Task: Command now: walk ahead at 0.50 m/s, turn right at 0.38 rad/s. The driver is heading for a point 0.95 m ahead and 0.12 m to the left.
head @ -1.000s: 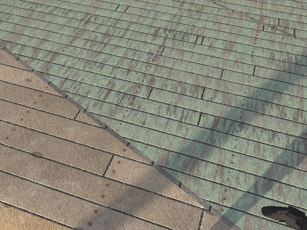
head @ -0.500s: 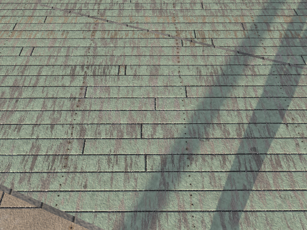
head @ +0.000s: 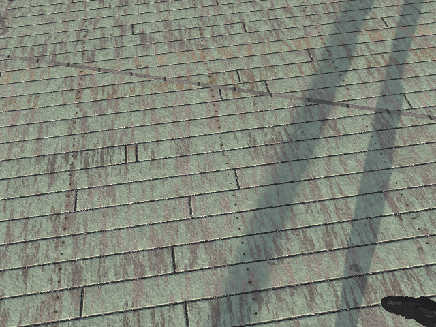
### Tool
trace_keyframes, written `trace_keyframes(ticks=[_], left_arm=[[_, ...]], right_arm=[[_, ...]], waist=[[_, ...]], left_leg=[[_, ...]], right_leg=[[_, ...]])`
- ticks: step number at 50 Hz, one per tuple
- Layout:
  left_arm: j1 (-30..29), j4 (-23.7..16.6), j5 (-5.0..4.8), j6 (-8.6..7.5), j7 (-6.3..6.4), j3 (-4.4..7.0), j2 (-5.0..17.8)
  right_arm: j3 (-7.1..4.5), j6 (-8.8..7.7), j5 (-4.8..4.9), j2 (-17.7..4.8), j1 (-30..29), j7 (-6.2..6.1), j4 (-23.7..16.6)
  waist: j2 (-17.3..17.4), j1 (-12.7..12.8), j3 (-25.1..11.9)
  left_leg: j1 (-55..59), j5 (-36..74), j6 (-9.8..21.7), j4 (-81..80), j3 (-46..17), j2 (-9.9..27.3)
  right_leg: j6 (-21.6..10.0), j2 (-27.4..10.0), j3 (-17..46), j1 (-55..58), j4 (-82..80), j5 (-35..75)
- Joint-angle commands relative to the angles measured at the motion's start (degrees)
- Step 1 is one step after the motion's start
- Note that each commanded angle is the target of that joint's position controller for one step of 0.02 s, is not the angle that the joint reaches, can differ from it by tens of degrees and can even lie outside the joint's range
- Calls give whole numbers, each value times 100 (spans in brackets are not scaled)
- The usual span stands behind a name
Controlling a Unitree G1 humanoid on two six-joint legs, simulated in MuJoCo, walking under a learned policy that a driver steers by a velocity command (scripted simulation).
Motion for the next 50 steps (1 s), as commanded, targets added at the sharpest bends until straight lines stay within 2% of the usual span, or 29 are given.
trace_keyframes(ticks=[1, 2, 3, 4, 5, 6, 7, 8, 9, 11, 12, 15, 18, 22, 25, 27, 28, 29, 30, 31, 32, 33, 34, 35, 36, 39, 42, 45, 50], left_arm=[[125, -203, 29, -35, 35, 214, 823], [68, -205, 40, -20, 27, 203, 789], [64, -227, 64, -23, 9, 146, 635], [97, -318, 137, -32, -3, 36, 388], [943, -368, -29, -104, -6, -67, 47], [827, -281, -76, -141, 5, -18, 502], [156, -369, -85, -151, -3, 70, 825], [-273, -476, -21, -157, 6, 54, 779], [-575, -556, 90, -182, -8, 56, 698], [-423, -544, 69, -184, -52, 50, 542], [-378, -525, 62, -173, -67, 35, 450], [-823, -680, 108, -165, -74, -52, 235], [-1319, -769, 99, -205, -120, -111, 122], [-1951, -926, 33, -252, -203, -119, 144], [-2206, -1058, 14, -287, -280, -92, 242], [-1889, -997, 35, -307, -295, -20, 405], [-1306, -823, 68, -306, -269, 76, 565], [-409, -577, 97, -293, -215, 209, 850], [427, -479, 217, -260, -162, 329, 1395], [637, -357, 98, -216, -180, 306, 1304], [386, -376, 60, -205, -188, 172, 929], [21, -417, 67, -205, -181, 111, 776], [-316, -422, 118, -217, -202, 68, 665], [-568, -437, 165, -253, -219, 12, 463], [-698, -421, 192, -289, -221, 22, 480], [-704, -226, 192, -433, -208, 67, 523], [-542, -35, 222, -455, -141, 99, 615], [-497, 72, 194, -442, -88, 100, 696], [-1, 407, 107, -287, -37, 146, 829]], right_arm=[[-203, -157, 17, -663, -178, 53, -394], [-240, -176, 1, -703, 109, 42, -315], [-322, -201, -50, -852, 615, 10, -187], [-393, -217, -121, -1125, 1427, -23, -104], [-552, -137, -137, -1650, 2057, 10, 180], [-440, -119, 51, -1145, 2134, 63, 211], [-341, -98, 72, -815, 1834, 51, 163], [-290, -57, -6, -730, 1530, 40, 100], [-237, -28, -40, -588, 1342, 45, 126], [-183, -46, -75, -483, 1231, 25, 161], [-179, -55, -36, -477, 1276, 21, 205], [-247, -48, 32, -757, 1419, -21, 338], [-267, 12, 64, -876, 1566, -53, 458], [-262, 88, 116, -937, 1971, -60, 695], [-282, 179, 139, -1007, 2100, -81, 834], [-314, 240, 143, -1118, 2012, -112, 865], [-304, 264, 155, -1112, 1926, -128, 858], [-236, 267, 103, -960, 1901, -142, 804], [-66, 189, -13, -479, 2223, -133, 598], [20, 81, 27, -277, 2457, -107, 656], [-136, 0, 158, -852, 2065, -61, 587], [-152, -38, 224, -908, 1582, -37, 448], [-149, -35, 154, -839, 1356, -48, 414], [-180, 29, 80, -785, 1364, -66, 463], [-163, 100, 100, -665, 1558, -56, 511], [-143, 276, 125, -463, 1518, -92, 550], [-154, 285, 98, -420, 1108, -78, 425], [-114, 238, 91, -325, 620, 11, 287], [-44, 232, 100, -224, -198, 170, -143]], waist=[[-880, -181, -127], [-919, -360, -178], [-846, -602, -495], [-336, -943, -1250], [1528, -695, -1900], [1254, -859, -1637], [622, -979, -846], [202, -898, -506], [14, -819, -140], [400, -584, -163], [436, -552, -200], [255, -622, -78], [212, -779, -25], [206, -998, 112], [253, -956, 215], [312, -681, 31], [260, -340, -323], [130, 54, -947], [-869, 159, -1912], [-1862, 105, -2431], [-1291, 159, -1693], [-1002, 56, -1003], [-628, -117, -544], [-559, -307, -327], [-800, -474, -304], [-651, -580, -119], [-484, -477, 20], [-464, -305, 143], [-348, 13, 396]], left_leg=[[763, -276, 240, -197, 139, -70], [1137, -415, 374, -372, 261, -122], [1924, -474, 566, -466, 277, -83], [3258, -550, 933, -353, -566, 728], [5079, -1853, 1937, -870, -3149, 1862], [5098, -3303, 1962, -1368, -4082, 2028], [4453, -3356, 1716, -1444, -3307, 1817], [3839, -2757, 1567, -1484, -2603, 1573], [3292, -2078, 1508, -1636, -2061, 1298], [2844, -1241, 1509, -1818, -1558, 1077], [2777, -964, 1542, -1885, -1342, 1024], [2674, -346, 1659, -2129, -908, 1059], [2639, -120, 1526, -2215, -404, 891], [2766, -64, 1417, -2118, -171, 929], [3237, 174, 1317, -1879, -253, 1174], [3424, 1116, 1191, -1415, -178, 1201], [3326, 1962, 1070, -738, 39, 1014], [2769, 1905, 889, 375, 269, 732], [830, -10, 521, 2519, 620, 117], [-462, -3450, 382, 3843, 211, -467], [-1072, -3377, 449, 4339, -131, -107], [-1188, -2880, 503, 4250, 39, 153], [-1018, -2436, 477, 3911, 148, 347], [-726, -2117, 464, 3613, 105, 516], [-385, -1935, 406, 3504, 72, 590], [-338, -1494, 275, 3162, -20, 600], [-665, -530, 232, 2345, -182, 502], [-428, 343, 285, 1341, 104, 381], [-770, 175, 483, 518, 398, 283]], right_leg=[[-699, -1571, 1151, -126, -160, 1392], [-620, -1508, 1135, -92, 96, 1717], [-478, -1231, 959, -149, 729, 2248], [-276, -892, 570, -715, 2209, 1652], [176, -21, -156, -2741, 4179, -652], [220, -248, 117, -3630, 4931, -1452], [199, -483, 135, -3907, 5139, -973], [200, -706, -119, -3795, 5021, -576], [198, -881, -242, -3717, 4621, -285], [248, -1116, -346, -3244, 4153, 18], [281, -1141, -425, -3164, 3949, 36], [407, -1224, -608, -3304, 3028, 473], [450, -1163, -739, -3064, 1964, 1436], [433, -970, -880, -2696, 1132, 2069], [248, -905, -866, -2704, 790, 1694], [71, -759, -991, -2119, 569, 1388], [-74, -614, -1139, -1239, 387, 1444], [-286, -816, -957, 151, 498, 1573], [-978, -2261, 1024, 2386, 627, 1413], [-1523, -2923, 3041, 3028, -217, 425], [-1301, -2740, 2722, 2494, -444, -229], [-1116, -2512, 1951, 1715, -566, -73], [-1033, -2268, 1419, 923, -774, 392], [-915, -2069, 970, 406, -978, 818], [-944, -2047, 741, 26, -1152, 1068], [-954, -1975, 9, -395, -1510, 1624], [-828, -1916, -603, -217, -1599, 2099], [-629, -1778, -1178, -175, -1696, 2181], [-528, -2086, -1516, 858, -1452, 2539]])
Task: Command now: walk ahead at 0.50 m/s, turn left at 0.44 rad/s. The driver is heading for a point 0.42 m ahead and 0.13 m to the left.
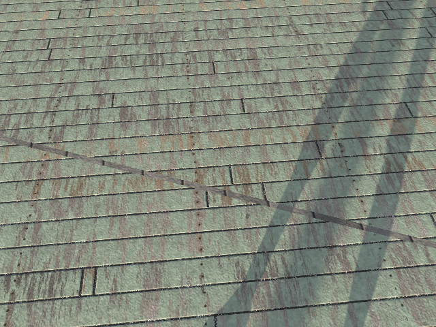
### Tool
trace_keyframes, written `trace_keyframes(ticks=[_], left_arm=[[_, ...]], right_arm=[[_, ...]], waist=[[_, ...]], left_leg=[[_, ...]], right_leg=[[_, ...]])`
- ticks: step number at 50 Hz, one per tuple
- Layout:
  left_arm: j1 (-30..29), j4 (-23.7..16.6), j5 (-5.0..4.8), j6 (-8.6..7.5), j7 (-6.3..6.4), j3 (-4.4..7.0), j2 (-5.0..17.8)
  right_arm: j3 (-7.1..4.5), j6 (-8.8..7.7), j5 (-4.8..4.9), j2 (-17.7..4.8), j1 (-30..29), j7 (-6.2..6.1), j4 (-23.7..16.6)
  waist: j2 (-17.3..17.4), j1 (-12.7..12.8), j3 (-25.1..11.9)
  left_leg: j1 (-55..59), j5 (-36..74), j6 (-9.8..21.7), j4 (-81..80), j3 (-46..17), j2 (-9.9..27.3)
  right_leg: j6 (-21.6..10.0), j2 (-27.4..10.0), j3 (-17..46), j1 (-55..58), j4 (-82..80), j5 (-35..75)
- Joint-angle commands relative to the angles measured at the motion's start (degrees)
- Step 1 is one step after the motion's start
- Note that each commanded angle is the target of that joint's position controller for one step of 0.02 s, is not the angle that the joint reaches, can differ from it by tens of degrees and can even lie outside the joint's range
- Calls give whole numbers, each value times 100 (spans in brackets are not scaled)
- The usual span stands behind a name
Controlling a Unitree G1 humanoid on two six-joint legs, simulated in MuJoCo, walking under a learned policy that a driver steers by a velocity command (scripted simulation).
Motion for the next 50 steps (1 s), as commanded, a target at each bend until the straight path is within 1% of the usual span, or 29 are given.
trace_keyframes(ticks=[1, 4, 5, 6, 7, 8, 9, 10, 11, 12, 13, 17, 20, 26, 28, 29, 30, 31, 32, 33, 35, 38, 40, 42, 43, 44, 45, 47, 50], left_arm=[[104, -141, -68, 58, 54, 236, 953], [-20, -162, -96, 211, 139, 293, 1158], [-117, -207, -77, 282, 191, 303, 1208], [-216, -270, -88, 322, 246, 276, 1172], [-84, -447, 41, 251, 267, 184, 976], [459, -643, 139, 82, 130, -59, 297], [51, -577, 8, -85, 32, 79, 924], [-489, -807, -175, -132, 11, 82, 958], [-631, -825, -122, -122, 66, 65, 845], [-678, -807, -8, -58, 135, 114, 912], [-602, -828, 5, 38, 151, 132, 914], [-430, -853, 53, 241, 226, 76, 640], [-771, -931, 54, 286, 215, 50, 600], [-1287, -1073, -4, 265, 91, 68, 685], [-1122, -1052, 18, 186, 56, 91, 671], [-1059, -1061, 86, 134, 58, 99, 722], [-1014, -1143, 203, 114, 100, 148, 1091], [-1104, -1094, 272, 191, 123, 137, 1071], [-904, -1015, 201, 211, 100, 46, 685], [-839, -983, 161, 211, 79, 24, 639], [-1072, -972, 59, 244, 75, 55, 787], [-1450, -917, 48, 370, 67, 30, 659], [-1274, -815, 37, 432, 69, 29, 630], [-1225, -734, -27, 451, 59, 5, 581], [-1045, -661, -32, 422, 47, -15, 540], [-984, -633, 33, 370, 16, -46, 491], [-813, -616, 90, 326, -14, -59, 393], [-1234, -574, 112, 322, -4, -53, 432], [-1148, -434, 53, 380, 86, -29, 442]], right_arm=[[-24, -86, 5, -272, -832, 117, -710], [-127, -62, 1, -472, -594, 200, -853], [-237, -48, -24, -658, -53, 197, -760], [-409, -55, -39, -959, 844, 138, -554], [-567, -10, -76, -1505, 1540, 4, -457], [-568, -14, -94, -1805, 1154, -28, -686], [-459, 8, -92, -1374, 1286, -26, -770], [-391, -2, -99, -1138, 1014, -38, -813], [-379, -10, -37, -1038, 738, -43, -798], [-340, 7, 2, -873, 489, -88, -850], [-329, 34, -76, -881, 347, -112, -918], [-411, 93, -111, -1080, 188, -189, -947], [-428, 243, -22, -1119, 203, -307, -930], [-314, 380, -85, -913, 343, -342, -819], [-245, 375, -54, -799, 209, -340, -817], [-191, 348, -73, -656, 305, -340, -788], [-103, 297, -214, -394, 657, -332, -805], [-102, 274, -181, -372, 1188, -339, -717], [-154, 290, -198, -712, 876, -359, -750], [-240, 344, -132, -931, 554, -380, -782], [-287, 511, -107, -883, 492, -414, -678], [-141, 557, -83, -370, 577, -380, -519], [-125, 524, -63, -305, 526, -357, -432], [-142, 510, -78, -323, 656, -333, -284], [-152, 508, -144, -447, 568, -327, -303], [-189, 510, -212, -710, 504, -346, -378], [-252, 519, -196, -932, 414, -343, -286], [-132, 438, -237, -439, 306, -290, -251], [-124, 277, -214, -486, 399, -310, -115]], waist=[[-414, 95, 455], [-701, -195, 90], [-783, -513, -210], [-641, -996, -667], [165, -1175, -1334], [1438, -562, -2203], [396, -1001, -2682], [198, -965, -1957], [-349, -732, -1156], [-406, -578, -848], [-246, -391, -672], [36, -175, -723], [190, -285, -934], [489, -539, -784], [531, -352, -694], [427, -301, -638], [-395, -537, -923], [-1431, -822, -995], [-1522, -523, -1017], [-1298, -348, -916], [-982, -401, -702], [-1156, -536, -522], [-1304, -421, -659], [-1245, -507, -684], [-1106, -444, -662], [-737, -362, -649], [64, -88, -508], [105, -282, -200], [132, -279, -54]], left_leg=[[-301, -324, 158, -323, 210, -48], [392, -1252, 437, -356, 703, -463], [1077, -1419, 554, -392, 856, -715], [2377, -811, 746, -849, 801, -907], [4243, 754, 1154, -785, -639, 65], [6137, 1693, 2507, -1175, -3745, 1655], [6106, 2051, 2352, -1297, -3489, 1549], [5492, 2389, 2099, -1260, -2528, 1306], [4534, 2372, 1839, -1408, -1952, 987], [3871, 2150, 1701, -1575, -1678, 814], [3219, 2177, 1681, -1751, -1567, 684], [2404, 2623, 1633, -1827, -1181, 398], [2328, 1940, 1355, -1672, -1145, 182], [2575, 630, 1132, -1288, -1608, 301], [2619, 251, 939, -966, -1784, 212], [2454, -178, 692, -770, -1761, -14], [2116, -1368, 365, -80, -1335, -471], [1531, -3507, 9, 486, -762, -1037], [1309, -4072, -234, 1019, -635, -814], [1171, -4114, -346, 1580, -635, -745], [1099, -3861, -532, 2074, -616, -613], [1868, -3358, -615, 773, -171, -517], [2277, -2702, -590, -123, -12, -539], [2850, -1623, -434, -1384, 146, -601], [3137, -1242, -306, -1578, -26, -485], [3364, -780, -120, -1498, -429, -67], [2903, -1344, 142, -1306, -524, 32], [2154, -2431, 178, -1599, -539, -80], [2128, -1889, 15, -1547, -453, -159]], right_leg=[[-678, -1854, 299, 176, -83, 2550], [-477, -1903, 48, 526, 905, 5044], [-363, -1802, -56, 437, 1768, 5985], [-129, -1544, -206, -105, 3037, 5915], [192, -1167, -201, -1636, 4897, 3608], [606, 181, 447, -3952, 7137, -1963], [473, -170, 1596, -4151, 7416, -2035], [370, -421, 1544, -4343, 7169, -1708], [388, -616, 1389, -4391, 6622, -1374], [426, -770, 1355, -4207, 6179, -1145], [464, -794, 1359, -3796, 6006, -997], [744, -583, 1222, -3393, 4813, -511], [822, -424, 1259, -3158, 4007, 312], [670, -352, 1299, -2794, 2802, 441], [439, -338, 1228, -2293, 1833, 904], [248, -575, 1404, -1784, 1236, 1865], [-127, -1555, 2240, -1042, 1312, 3606], [-1050, -2287, 3094, -683, 1387, 4467], [-1490, -2558, 3674, -794, 1132, 3934], [-1455, -2391, 3580, -789, 1075, 3475], [-1169, -2086, 3055, -1063, 1040, 2801], [-780, -1414, 2132, -1606, 984, 2350], [-808, -1329, 2010, -1443, 1097, 2315], [-681, -1228, 1929, -1503, 1210, 1773], [-456, -1167, 1942, -1691, 1184, 1290], [-179, -1044, 1812, -1981, 1317, 735], [87, -600, 1336, -1933, 1321, 85], [322, -489, 1143, -1476, 1557, 289], [234, -535, 1190, -1429, 1651, 810]])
